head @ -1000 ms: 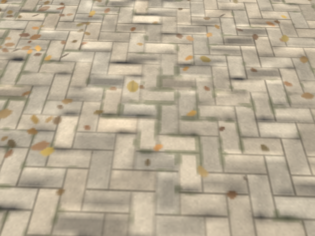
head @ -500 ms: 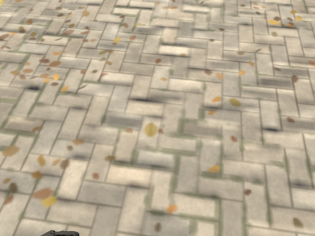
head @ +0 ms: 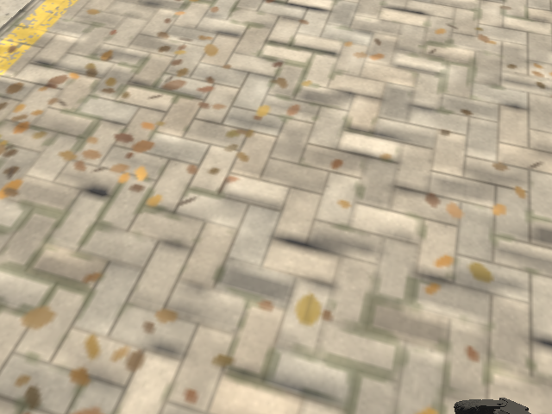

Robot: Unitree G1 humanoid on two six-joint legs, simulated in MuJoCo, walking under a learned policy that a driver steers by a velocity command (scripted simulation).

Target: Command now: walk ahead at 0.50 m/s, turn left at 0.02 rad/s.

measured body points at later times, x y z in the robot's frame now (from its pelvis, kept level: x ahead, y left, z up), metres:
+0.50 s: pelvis +0.25 +0.00 +0.00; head +0.29 -0.01 +0.45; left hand +0.45 +0.20 -0.12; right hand +0.20 -0.25 -0.15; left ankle +0.11 +0.08 -0.72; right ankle +0.37 -0.08 -0.72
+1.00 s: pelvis +0.34 +0.00 +0.01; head +0.36 -0.02 +0.46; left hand +0.52 +0.23 -0.11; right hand +0.36 -0.29 -0.11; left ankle +0.40 +0.13 -0.70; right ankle +0.37 -0.08 -0.73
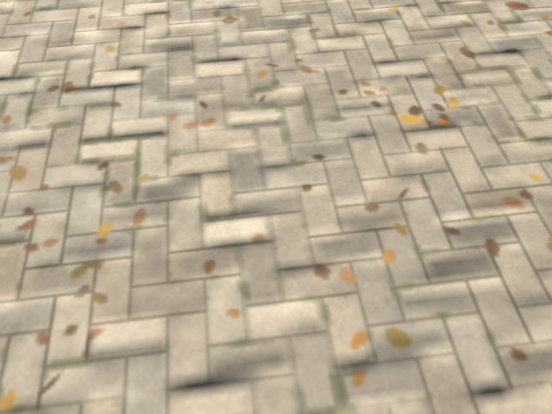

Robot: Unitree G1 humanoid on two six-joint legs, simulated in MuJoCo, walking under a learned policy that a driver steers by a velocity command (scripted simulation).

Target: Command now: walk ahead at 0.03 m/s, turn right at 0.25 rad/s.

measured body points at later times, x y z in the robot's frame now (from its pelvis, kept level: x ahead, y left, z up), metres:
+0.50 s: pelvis +0.00 +0.03 +0.01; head +0.01 +0.03 +0.46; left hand +0.07 +0.29 -0.14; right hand +0.07 -0.23 -0.13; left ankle +0.00 +0.13 -0.74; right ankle -0.03 -0.09 -0.74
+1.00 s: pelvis -0.01 +0.02 +0.01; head -0.01 +0.01 +0.46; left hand +0.00 +0.25 -0.15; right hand -0.01 -0.23 -0.15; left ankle +0.00 +0.13 -0.74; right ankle -0.03 -0.10 -0.74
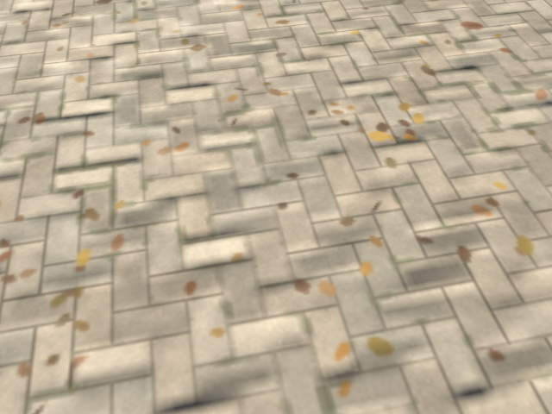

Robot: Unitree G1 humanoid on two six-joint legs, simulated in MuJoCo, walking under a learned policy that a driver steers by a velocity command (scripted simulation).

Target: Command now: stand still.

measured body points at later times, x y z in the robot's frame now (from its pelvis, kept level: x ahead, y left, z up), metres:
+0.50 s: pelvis +0.05 +0.02 -0.01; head +0.05 +0.03 +0.44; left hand +0.01 +0.25 -0.18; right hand +0.05 -0.21 -0.16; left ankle +0.02 +0.11 -0.75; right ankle -0.01 -0.11 -0.74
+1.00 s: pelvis +0.16 -0.03 -0.02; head +0.18 -0.05 +0.42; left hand +0.26 +0.22 -0.15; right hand +0.03 -0.26 -0.18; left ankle +0.02 +0.11 -0.74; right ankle +0.22 -0.12 -0.75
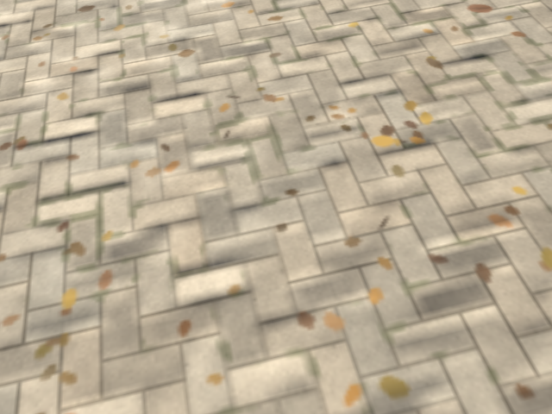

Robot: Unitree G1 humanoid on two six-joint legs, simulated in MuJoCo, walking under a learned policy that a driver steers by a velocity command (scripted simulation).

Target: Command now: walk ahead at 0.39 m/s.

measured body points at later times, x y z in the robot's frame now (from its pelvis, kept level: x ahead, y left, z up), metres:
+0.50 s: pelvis +0.23 -0.03 +0.01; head +0.27 -0.04 +0.45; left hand +0.11 +0.18 -0.13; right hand +0.44 -0.24 -0.11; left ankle +0.39 +0.05 -0.70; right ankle +0.06 -0.09 -0.72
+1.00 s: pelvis +0.51 -0.03 +0.02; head +0.55 -0.03 +0.47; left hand +0.70 +0.18 -0.11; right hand +0.42 -0.25 -0.12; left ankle +0.40 +0.04 -0.72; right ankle +0.68 -0.15 -0.68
